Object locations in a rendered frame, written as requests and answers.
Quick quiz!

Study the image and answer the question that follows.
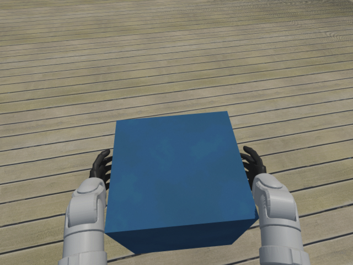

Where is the robot left hand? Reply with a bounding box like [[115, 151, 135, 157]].
[[89, 149, 113, 190]]

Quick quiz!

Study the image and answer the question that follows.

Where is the robot left forearm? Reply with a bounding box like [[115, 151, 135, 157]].
[[58, 177, 108, 265]]

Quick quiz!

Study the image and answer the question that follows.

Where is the robot right hand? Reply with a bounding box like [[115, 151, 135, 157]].
[[240, 146, 266, 191]]

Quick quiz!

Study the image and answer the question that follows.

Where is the carton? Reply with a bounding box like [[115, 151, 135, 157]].
[[104, 111, 259, 254]]

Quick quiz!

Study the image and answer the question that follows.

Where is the robot right forearm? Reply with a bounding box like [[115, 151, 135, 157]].
[[252, 173, 311, 265]]

